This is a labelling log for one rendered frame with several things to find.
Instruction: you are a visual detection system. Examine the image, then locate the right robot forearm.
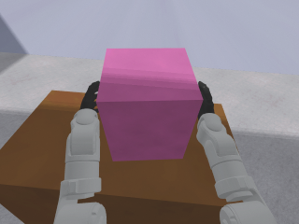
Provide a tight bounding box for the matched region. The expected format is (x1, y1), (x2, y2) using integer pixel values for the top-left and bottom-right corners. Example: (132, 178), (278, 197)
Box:
(196, 113), (277, 224)

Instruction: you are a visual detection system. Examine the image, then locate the carton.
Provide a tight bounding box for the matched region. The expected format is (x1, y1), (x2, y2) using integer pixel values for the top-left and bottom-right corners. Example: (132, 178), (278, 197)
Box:
(96, 48), (204, 161)

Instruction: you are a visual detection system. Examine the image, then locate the left robot hand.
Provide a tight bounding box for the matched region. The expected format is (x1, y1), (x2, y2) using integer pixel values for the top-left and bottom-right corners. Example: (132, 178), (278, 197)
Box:
(79, 80), (100, 113)

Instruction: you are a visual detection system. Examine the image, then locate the left robot forearm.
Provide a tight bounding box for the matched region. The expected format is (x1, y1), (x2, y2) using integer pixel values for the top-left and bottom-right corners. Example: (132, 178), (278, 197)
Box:
(53, 108), (102, 224)

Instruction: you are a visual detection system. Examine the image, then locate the left robot upper arm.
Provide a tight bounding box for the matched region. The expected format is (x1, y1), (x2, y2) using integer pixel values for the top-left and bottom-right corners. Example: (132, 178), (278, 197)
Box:
(54, 202), (107, 224)

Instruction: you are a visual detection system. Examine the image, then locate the right robot hand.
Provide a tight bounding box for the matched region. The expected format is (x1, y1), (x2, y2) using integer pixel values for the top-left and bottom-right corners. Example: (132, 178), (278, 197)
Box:
(197, 81), (215, 120)

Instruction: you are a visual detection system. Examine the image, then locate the right robot upper arm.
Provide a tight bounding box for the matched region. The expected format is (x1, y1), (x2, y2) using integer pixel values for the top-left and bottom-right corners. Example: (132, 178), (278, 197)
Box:
(220, 201), (276, 224)

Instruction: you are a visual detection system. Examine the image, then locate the pedestal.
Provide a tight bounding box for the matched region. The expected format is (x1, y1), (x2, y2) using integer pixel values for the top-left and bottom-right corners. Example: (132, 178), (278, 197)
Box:
(0, 90), (243, 224)

